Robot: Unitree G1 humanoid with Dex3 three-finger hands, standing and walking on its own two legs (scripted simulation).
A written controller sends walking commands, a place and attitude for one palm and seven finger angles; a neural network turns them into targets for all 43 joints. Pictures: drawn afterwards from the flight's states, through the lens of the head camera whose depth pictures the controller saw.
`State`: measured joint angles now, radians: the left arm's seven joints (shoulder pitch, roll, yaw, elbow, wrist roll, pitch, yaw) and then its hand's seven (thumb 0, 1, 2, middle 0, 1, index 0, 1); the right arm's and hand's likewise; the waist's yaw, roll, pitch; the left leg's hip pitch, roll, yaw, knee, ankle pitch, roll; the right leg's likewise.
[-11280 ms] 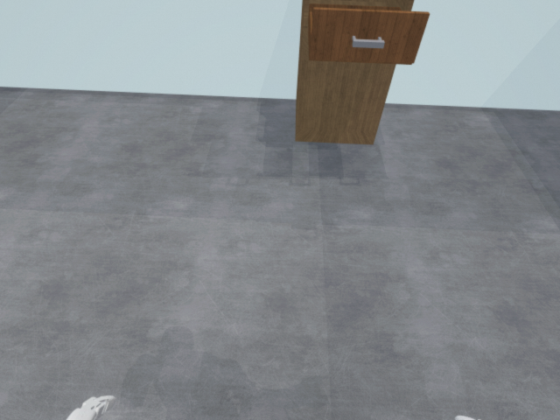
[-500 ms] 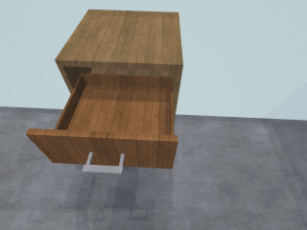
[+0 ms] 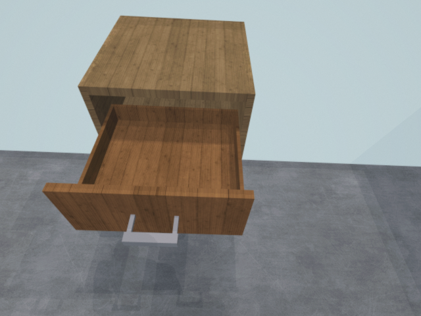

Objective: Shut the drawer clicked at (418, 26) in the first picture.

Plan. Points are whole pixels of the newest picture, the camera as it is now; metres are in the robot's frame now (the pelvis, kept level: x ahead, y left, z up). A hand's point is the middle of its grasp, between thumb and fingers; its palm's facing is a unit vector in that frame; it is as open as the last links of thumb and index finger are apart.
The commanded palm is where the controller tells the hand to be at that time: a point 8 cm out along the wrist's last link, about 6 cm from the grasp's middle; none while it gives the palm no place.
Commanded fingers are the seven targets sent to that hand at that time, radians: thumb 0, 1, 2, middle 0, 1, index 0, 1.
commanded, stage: come to a stop and stand still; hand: left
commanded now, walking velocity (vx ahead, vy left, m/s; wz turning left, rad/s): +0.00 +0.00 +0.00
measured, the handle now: (152, 229) +0.29 +0.15 -0.05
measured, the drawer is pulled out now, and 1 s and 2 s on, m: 0.30 0.30 0.30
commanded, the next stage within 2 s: look again from close up in 0.66 s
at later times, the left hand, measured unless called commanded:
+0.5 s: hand out of the picture -0.04 +0.18 -0.18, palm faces +0.04 -0.99 -0.14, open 7.4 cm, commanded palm none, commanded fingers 0.00 0.90 0.90 -0.20 -0.30 -0.20 -0.30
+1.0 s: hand out of the picture -0.02 +0.21 -0.18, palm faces +0.06 -0.97 -0.22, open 7.4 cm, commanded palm none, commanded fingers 0.00 0.90 0.90 -0.20 -0.30 -0.20 -0.30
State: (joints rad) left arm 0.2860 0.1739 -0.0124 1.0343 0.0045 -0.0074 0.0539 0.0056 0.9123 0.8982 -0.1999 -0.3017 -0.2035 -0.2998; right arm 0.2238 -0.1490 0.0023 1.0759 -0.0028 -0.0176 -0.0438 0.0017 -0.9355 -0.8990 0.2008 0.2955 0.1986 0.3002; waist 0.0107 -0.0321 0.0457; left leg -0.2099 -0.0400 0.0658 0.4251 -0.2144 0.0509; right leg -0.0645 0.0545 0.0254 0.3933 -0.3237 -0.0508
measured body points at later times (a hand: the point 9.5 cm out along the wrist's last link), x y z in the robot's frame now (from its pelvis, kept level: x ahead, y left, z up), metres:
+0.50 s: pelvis +0.00 +0.03 +0.00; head +0.02 +0.05 +0.45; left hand -0.04 +0.24 -0.17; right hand -0.02 -0.18 -0.15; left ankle +0.01 +0.09 -0.74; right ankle -0.07 -0.09 -0.74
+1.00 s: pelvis +0.00 +0.04 -0.01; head +0.02 +0.03 +0.44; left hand -0.02 +0.26 -0.16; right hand +0.03 -0.19 -0.17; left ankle +0.01 +0.09 -0.74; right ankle -0.07 -0.09 -0.74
